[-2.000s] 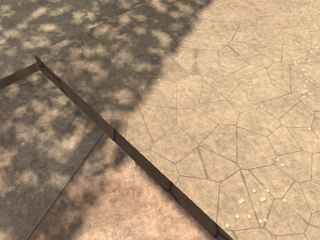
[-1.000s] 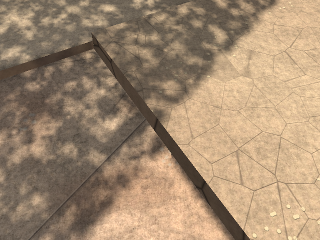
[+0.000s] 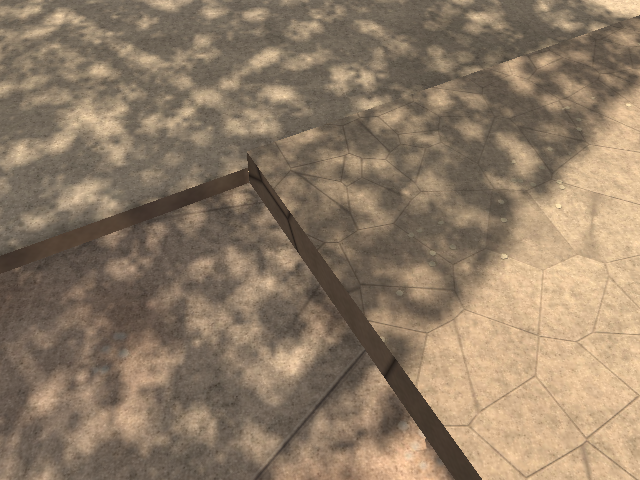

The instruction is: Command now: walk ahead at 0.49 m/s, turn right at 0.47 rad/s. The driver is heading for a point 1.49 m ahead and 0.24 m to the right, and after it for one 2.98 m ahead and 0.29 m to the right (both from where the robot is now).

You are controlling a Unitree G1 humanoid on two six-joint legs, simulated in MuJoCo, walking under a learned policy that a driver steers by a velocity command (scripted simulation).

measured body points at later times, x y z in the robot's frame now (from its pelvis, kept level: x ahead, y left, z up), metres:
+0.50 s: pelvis +0.28 -0.04 +0.00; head +0.31 -0.05 +0.45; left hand +0.38 +0.24 -0.12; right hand +0.37 -0.32 -0.11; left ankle +0.43 +0.10 -0.69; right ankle +0.24 -0.10 -0.74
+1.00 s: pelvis +0.52 -0.06 +0.00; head +0.54 -0.06 +0.45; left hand +0.78 +0.08 -0.10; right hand +0.38 -0.28 -0.13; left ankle +0.49 +0.05 -0.74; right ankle +0.49 -0.17 -0.53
